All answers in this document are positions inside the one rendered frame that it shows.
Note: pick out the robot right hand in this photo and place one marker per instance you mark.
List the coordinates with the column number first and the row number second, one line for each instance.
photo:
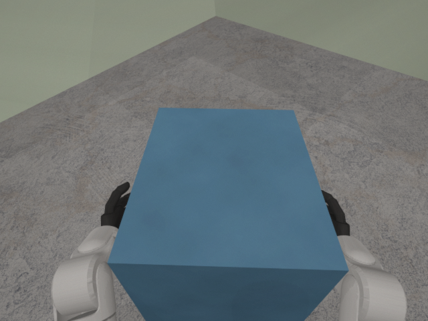
column 337, row 215

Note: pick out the robot left hand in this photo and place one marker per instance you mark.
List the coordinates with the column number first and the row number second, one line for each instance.
column 115, row 207

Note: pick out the right robot forearm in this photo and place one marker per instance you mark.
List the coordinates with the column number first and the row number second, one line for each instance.
column 367, row 292

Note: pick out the carton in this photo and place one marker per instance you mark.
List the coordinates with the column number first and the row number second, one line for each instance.
column 226, row 221

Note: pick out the left robot forearm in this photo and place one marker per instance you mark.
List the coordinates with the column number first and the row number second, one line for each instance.
column 82, row 288

